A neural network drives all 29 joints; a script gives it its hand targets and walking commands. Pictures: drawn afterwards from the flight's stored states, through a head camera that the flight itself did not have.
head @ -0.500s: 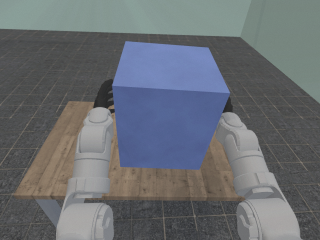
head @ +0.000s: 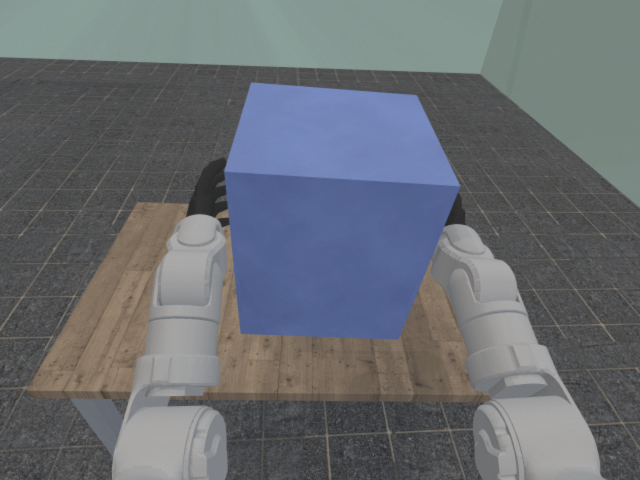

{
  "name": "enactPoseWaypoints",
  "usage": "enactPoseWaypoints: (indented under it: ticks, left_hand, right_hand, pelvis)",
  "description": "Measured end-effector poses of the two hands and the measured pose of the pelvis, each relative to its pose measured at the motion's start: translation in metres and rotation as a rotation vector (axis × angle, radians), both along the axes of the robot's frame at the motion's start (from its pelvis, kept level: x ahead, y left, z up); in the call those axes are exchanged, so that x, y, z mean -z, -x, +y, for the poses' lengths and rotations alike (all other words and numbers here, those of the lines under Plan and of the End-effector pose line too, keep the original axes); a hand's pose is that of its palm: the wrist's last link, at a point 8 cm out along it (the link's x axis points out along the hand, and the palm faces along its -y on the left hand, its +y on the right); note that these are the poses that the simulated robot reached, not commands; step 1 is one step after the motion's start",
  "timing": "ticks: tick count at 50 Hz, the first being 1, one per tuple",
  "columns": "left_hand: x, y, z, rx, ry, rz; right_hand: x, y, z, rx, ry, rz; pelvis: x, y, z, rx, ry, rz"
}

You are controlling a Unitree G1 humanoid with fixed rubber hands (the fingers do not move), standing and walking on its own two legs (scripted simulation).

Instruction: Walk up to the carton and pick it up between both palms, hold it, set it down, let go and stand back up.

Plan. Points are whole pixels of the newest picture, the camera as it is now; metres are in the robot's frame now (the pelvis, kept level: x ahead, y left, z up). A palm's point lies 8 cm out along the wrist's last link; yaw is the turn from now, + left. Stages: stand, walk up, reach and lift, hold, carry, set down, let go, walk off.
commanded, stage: hold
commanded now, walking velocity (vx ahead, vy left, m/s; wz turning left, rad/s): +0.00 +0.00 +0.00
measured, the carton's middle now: (327, 216) +0.39 +0.01 +0.18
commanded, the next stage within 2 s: set down in 0.28 s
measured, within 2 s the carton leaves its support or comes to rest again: neither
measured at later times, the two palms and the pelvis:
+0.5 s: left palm (202, 213) +0.37 +0.16 +0.20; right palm (445, 219) +0.37 -0.14 +0.19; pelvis +0.00 +0.00 +0.00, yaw +0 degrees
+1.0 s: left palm (223, 239) +0.39 +0.14 +0.14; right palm (439, 271) +0.37 -0.15 +0.11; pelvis +0.03 -0.01 +0.00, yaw +0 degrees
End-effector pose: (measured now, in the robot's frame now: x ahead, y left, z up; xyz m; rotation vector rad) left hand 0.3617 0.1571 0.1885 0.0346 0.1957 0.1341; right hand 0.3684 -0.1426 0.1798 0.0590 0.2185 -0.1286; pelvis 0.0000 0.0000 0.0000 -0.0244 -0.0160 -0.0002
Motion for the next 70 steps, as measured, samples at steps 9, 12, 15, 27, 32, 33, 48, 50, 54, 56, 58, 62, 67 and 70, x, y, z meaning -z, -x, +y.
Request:
enactPoseWaypoints:
  ticks: [9,12,15,27,32,33,48,50,54,56,58,62,67,70]
  left_hand:
    - [0.0,0.0,0.0,0.0,0.002,0.0]
    - [0.0,0.0,0.0,0.0,0.001,0.0]
    - [0.0,0.0,0.0,0.0,0.001,0.0]
    - [-0.004,-0.009,0.005,0.008,0.002,-0.081]
    - [0.005,-0.02,0.002,0.027,-0.004,-0.085]
    - [0.008,-0.022,0.0,0.032,-0.002,-0.08]
    - [0.049,-0.027,-0.014,0.071,-0.052,-0.013]
    - [0.051,-0.025,-0.013,0.069,-0.047,-0.015]
    - [0.05,-0.023,-0.01,0.066,-0.036,-0.03]
    - [0.051,-0.023,-0.009,0.062,-0.031,-0.039]
    - [0.052,-0.023,-0.007,0.058,-0.026,-0.045]
    - [0.061,-0.025,-0.006,0.053,-0.022,-0.028]
    - [0.074,-0.03,-0.007,0.052,-0.033,-0.004]
    - [0.079,-0.034,-0.008,0.057,-0.043,-0.001]
  right_hand:
    - [0.0,0.0,0.0,0.0,0.002,0.0]
    - [0.0,0.0,0.0,0.0,0.001,0.0]
    - [0.0,0.0,0.0,0.0,0.001,0.0]
    - [-0.01,-0.008,0.005,-0.008,0.1,-0.096]
    - [0.011,-0.011,0.002,0.007,0.115,-0.106]
    - [0.017,-0.012,0.0,0.012,0.113,-0.103]
    - [0.075,-0.003,-0.012,0.059,0.035,-0.047]
    - [0.074,-0.002,-0.011,0.057,0.042,-0.048]
    - [0.068,-0.001,-0.009,0.05,0.074,-0.064]
    - [0.064,-0.003,-0.008,0.043,0.099,-0.074]
    - [0.06,-0.005,-0.007,0.034,0.126,-0.082]
    - [0.06,-0.011,-0.006,0.021,0.14,-0.078]
    - [0.07,-0.017,-0.007,0.018,0.134,-0.068]
    - [0.077,-0.019,-0.008,0.024,0.125,-0.067]
  pelvis:
    - [0.0,0.0,0.0,0.0,0.0,0.0]
    - [0.0,0.0,0.0,0.0,0.0,0.0]
    - [0.0,0.0,0.0,0.0,0.0,-0.001]
    - [-0.002,-0.005,-0.004,-0.001,-0.006,-0.028]
    - [-0.003,-0.011,-0.008,-0.002,-0.011,-0.043]
    - [-0.003,-0.013,-0.008,-0.002,-0.012,-0.044]
    - [-0.004,-0.026,-0.008,-0.003,-0.011,-0.028]
    - [-0.004,-0.025,-0.008,-0.003,-0.011,-0.029]
    - [-0.004,-0.023,-0.008,-0.003,-0.011,-0.032]
    - [-0.004,-0.023,-0.008,-0.003,-0.011,-0.033]
    - [-0.004,-0.022,-0.008,-0.002,-0.011,-0.033]
    - [-0.004,-0.024,-0.008,-0.003,-0.011,-0.031]
    - [-0.004,-0.028,-0.008,-0.003,-0.011,-0.026]
    - [-0.004,-0.031,-0.008,-0.003,-0.011,-0.021]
